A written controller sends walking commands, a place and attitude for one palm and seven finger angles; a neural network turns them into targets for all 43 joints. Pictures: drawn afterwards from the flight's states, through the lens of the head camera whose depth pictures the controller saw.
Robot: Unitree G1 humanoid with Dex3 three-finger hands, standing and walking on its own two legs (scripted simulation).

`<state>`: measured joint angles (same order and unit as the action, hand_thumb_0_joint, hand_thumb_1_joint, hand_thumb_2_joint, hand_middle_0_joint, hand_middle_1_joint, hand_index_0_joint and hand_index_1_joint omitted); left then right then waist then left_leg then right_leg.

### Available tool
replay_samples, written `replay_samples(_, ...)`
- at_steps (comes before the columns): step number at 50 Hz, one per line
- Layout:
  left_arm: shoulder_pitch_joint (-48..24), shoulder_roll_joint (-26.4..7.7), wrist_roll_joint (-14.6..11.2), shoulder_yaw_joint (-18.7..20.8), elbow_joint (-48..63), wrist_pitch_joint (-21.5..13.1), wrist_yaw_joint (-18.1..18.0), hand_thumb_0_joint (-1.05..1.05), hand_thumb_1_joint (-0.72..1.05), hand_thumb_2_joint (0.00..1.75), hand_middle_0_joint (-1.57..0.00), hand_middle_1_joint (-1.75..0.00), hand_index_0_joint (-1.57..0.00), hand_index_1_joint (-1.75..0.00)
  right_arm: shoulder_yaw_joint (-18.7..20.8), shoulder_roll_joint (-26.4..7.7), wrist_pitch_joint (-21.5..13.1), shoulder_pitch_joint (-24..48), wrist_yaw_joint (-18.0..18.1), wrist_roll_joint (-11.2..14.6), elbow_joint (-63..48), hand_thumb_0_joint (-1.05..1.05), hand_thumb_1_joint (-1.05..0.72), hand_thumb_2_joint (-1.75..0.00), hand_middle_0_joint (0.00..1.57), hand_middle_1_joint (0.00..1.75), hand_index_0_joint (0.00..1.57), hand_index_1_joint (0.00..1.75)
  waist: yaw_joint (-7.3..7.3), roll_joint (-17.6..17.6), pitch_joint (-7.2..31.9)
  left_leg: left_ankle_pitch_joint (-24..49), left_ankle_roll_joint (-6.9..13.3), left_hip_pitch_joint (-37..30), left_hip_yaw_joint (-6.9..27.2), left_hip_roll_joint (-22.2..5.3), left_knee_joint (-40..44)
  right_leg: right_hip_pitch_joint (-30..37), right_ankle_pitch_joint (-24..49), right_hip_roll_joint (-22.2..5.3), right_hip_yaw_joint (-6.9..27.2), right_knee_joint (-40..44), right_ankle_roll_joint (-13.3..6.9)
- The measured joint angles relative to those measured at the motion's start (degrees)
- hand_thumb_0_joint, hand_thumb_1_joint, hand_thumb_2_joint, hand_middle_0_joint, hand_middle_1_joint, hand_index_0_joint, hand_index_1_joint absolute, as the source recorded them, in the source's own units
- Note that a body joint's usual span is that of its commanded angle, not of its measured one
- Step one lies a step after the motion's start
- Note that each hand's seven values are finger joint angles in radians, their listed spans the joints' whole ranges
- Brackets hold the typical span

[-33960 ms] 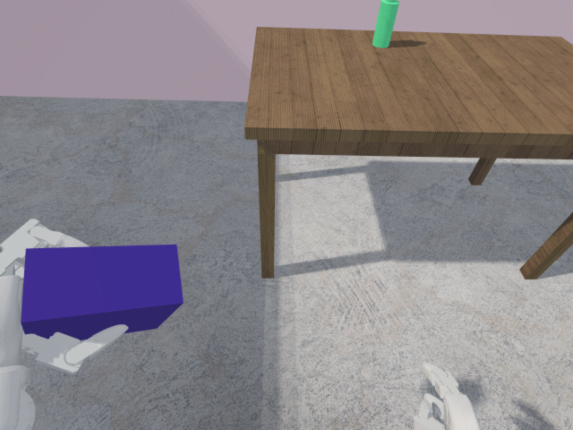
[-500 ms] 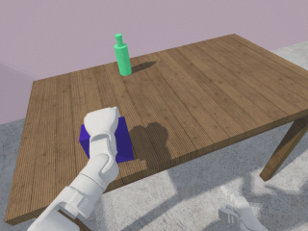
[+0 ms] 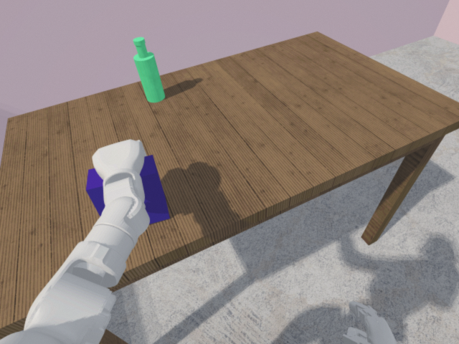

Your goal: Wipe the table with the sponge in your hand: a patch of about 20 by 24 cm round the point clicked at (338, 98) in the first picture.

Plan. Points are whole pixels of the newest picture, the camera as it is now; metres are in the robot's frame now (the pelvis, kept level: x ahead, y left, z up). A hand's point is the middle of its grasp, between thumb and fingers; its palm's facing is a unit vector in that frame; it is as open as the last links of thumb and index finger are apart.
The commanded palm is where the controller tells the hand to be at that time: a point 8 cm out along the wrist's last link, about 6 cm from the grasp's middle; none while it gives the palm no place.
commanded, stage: wipe forward along the third lane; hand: left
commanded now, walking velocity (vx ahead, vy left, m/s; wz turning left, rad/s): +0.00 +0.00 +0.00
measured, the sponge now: (134, 202) +0.38 +0.23 +0.02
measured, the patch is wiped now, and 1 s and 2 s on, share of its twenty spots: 0.45 0.85 0.90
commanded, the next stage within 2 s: wipe back along the third lane in 1.06 s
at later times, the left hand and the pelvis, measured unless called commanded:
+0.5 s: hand (125, 161) +0.44 +0.25 +0.08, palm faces -0.06 -0.02 -1.00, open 10.5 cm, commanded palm +0.43 +0.26 +0.12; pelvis +0.00 +0.00 +0.00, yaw -1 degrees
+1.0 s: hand (117, 145) +0.49 +0.28 +0.08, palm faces -0.09 -0.02 -1.00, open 10.4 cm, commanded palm +0.48 +0.29 +0.12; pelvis +0.01 +0.03 +0.00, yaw -1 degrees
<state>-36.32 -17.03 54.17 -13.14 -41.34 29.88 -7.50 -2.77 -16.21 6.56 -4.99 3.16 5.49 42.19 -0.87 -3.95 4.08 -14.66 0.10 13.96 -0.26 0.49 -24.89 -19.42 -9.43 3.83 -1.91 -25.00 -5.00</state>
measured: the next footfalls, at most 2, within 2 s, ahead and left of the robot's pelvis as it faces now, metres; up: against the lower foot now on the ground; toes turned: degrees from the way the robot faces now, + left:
none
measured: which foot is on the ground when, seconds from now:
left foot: down 0.00-1.00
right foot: down 0.00-1.00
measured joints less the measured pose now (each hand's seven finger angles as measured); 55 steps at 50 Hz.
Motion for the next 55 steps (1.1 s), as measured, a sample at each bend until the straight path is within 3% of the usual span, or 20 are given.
replay_samples(19,-9.16,-5.66,0.52,6.72,-15.19,-9.05,-2.85,0.02,-0.57,1.05,-0.70,-1.31,-0.76,-1.26,1.27,-0.28,-2.17,-5.28,-0.51,-0.18,2.33,0.01,-0.90,-0.90,0.20,0.30,0.19,0.30,3.07,0.02,0.69,-0.32,0.20,5.68,-0.05,-0.83,-1.77,-5.00,0.83,0.86,-0.06,0.02,-0.51)
replay_samples(35,-13.97,-7.48,1.78,8.55,-21.70,-11.45,-3.81,0.03,-0.57,1.05,-0.70,-1.31,-0.76,-1.26,1.63,-0.73,-2.68,-6.29,-1.13,-0.43,2.35,0.01,-0.90,-0.90,0.20,0.30,0.19,0.30,4.62,0.45,1.42,-0.56,0.51,8.39,-0.39,-0.38,-2.45,-7.23,1.16,0.40,0.36,0.38,0.62)
replay_samples(42,-19.12,-8.66,2.89,8.03,-26.04,-10.33,-4.94,0.03,-0.57,1.05,-0.70,-1.31,-0.76,-1.26,1.39,-0.09,-3.47,-6.64,-1.38,-0.70,2.55,0.01,-0.90,-0.90,0.20,0.30,0.20,0.30,5.71,0.95,1.44,-0.64,1.09,10.48,-0.31,0.26,-3.12,-9.07,1.11,-0.26,0.31,0.01,1.36)
replay_samples(48,-22.11,-9.35,2.76,8.21,-29.50,-9.57,-4.31,0.03,-0.57,1.05,-0.69,-1.32,-0.75,-1.27,1.32,0.26,-3.73,-7.82,-1.48,-0.99,3.18,0.01,-0.90,-0.90,0.20,0.30,0.20,0.30,6.50,0.81,1.77,-1.08,1.84,11.42,-0.65,0.64,-3.33,-9.86,0.98,-0.60,0.70,0.20,2.13)
replay_samples(55,-23.03,-10.48,3.79,9.90,-30.86,-11.49,-3.61,0.03,-0.57,1.05,-0.70,-1.31,-0.75,-1.26,1.43,0.51,-3.62,-10.12,-1.83,-1.62,3.52,0.01,-0.90,-0.90,0.20,0.30,0.20,0.30,7.09,0.98,2.62,-2.06,2.62,12.10,-1.01,0.85,-3.94,-10.31,0.43,-0.77,1.11,0.22,2.88)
